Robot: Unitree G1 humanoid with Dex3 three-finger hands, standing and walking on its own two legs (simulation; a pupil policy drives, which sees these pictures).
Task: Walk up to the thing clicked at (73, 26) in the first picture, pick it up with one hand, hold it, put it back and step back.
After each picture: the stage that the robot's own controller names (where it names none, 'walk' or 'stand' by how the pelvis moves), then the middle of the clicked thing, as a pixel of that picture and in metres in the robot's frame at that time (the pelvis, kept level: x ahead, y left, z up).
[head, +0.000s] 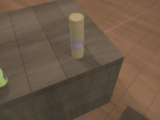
stand; (77, 37) +0.66 +0.05 -0.05
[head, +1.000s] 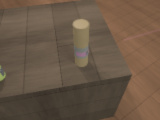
rise first; (81, 45) +0.58 +0.06 -0.04
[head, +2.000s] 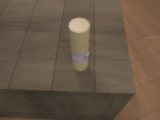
rise first; (79, 48) +0.48 +0.05 -0.02
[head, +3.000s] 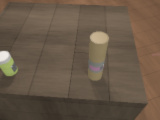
walk; (96, 58) +0.49 -0.03 -0.04
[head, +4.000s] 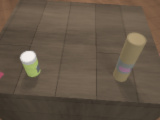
stand; (127, 60) +0.48 -0.17 -0.03
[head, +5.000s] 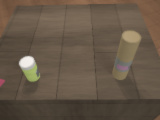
stand; (124, 58) +0.49 -0.15 -0.04
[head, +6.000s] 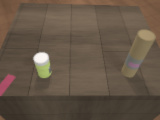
stand; (136, 56) +0.52 -0.21 -0.04
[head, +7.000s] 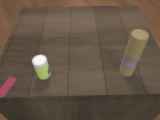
stand; (132, 55) +0.53 -0.20 -0.05
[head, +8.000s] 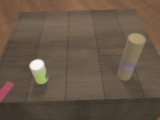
stand; (129, 59) +0.52 -0.19 -0.05
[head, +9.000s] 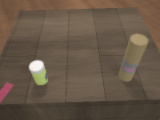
stand; (131, 60) +0.50 -0.19 -0.05
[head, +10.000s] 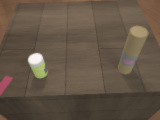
rise first; (130, 52) +0.52 -0.19 -0.05
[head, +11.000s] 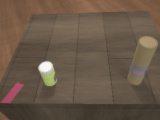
rise first; (140, 63) +0.50 -0.20 -0.05
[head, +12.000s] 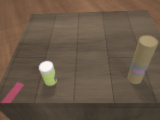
go down; (140, 62) +0.50 -0.20 -0.05
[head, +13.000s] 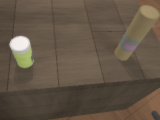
go down; (133, 36) +0.52 -0.22 +0.02
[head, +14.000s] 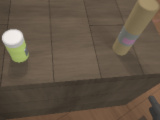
close in; (131, 30) +0.52 -0.21 +0.03
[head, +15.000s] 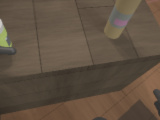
close; (123, 9) +0.54 -0.20 +0.07
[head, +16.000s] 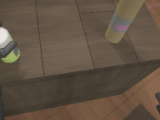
lift; (124, 15) +0.54 -0.20 +0.06
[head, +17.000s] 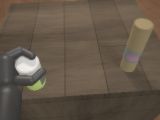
lift; (134, 48) +0.51 -0.21 +0.02
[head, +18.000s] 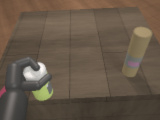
hold; (135, 54) +0.52 -0.21 -0.01
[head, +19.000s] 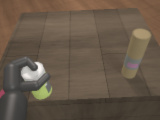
hold; (134, 56) +0.52 -0.21 -0.02
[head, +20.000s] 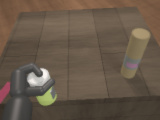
hold; (133, 55) +0.52 -0.20 -0.02
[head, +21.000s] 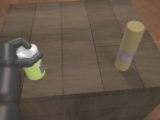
crouch; (127, 48) +0.53 -0.20 -0.02
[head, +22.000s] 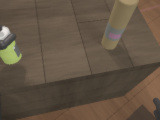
lower; (116, 24) +0.54 -0.19 +0.01
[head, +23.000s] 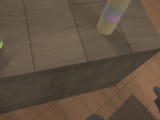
lower; (116, 5) +0.55 -0.20 +0.07
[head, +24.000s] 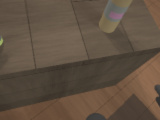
lower; (119, 2) +0.56 -0.20 +0.08
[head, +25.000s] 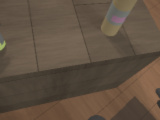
lower; (121, 6) +0.55 -0.20 +0.07
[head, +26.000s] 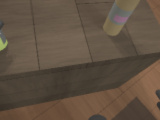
loosen; (123, 6) +0.55 -0.20 +0.07
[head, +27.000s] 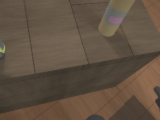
withdraw; (118, 7) +0.54 -0.20 +0.07
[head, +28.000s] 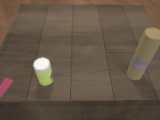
sink last; (142, 56) +0.49 -0.22 +0.01
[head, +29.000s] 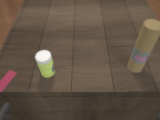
stand; (142, 48) +0.52 -0.21 +0.01
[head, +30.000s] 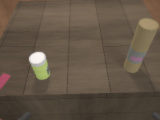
stand; (138, 48) +0.51 -0.20 +0.02
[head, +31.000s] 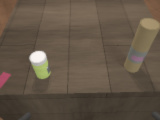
stand; (139, 48) +0.51 -0.21 +0.02
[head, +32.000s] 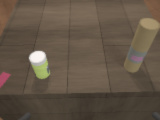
stand; (139, 48) +0.51 -0.20 +0.02
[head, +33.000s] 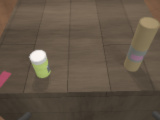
stand; (138, 47) +0.52 -0.20 +0.02
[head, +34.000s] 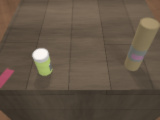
stand; (139, 47) +0.52 -0.21 +0.01
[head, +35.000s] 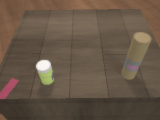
stand; (134, 58) +0.52 -0.21 -0.05
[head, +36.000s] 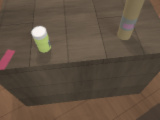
walk; (129, 16) +0.66 -0.20 -0.03
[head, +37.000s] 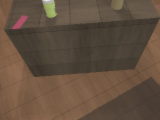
walk; out of the picture +0.94 -0.19 -0.03
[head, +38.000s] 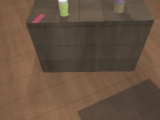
stand; out of the picture +1.12 -0.22 -0.03
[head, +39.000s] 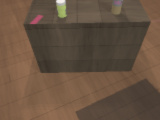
stand; out of the picture +1.12 -0.22 -0.05
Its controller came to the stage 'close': yes
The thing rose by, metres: 0.00
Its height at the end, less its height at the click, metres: +0.00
